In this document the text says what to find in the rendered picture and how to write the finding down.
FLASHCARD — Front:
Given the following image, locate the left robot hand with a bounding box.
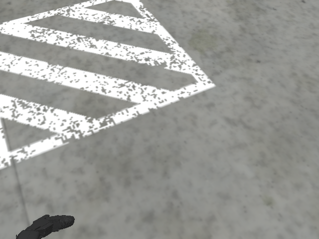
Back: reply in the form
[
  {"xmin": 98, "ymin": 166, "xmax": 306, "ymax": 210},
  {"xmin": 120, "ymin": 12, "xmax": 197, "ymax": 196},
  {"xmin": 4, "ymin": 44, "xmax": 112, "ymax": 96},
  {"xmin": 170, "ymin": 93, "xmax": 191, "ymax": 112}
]
[{"xmin": 16, "ymin": 214, "xmax": 75, "ymax": 239}]

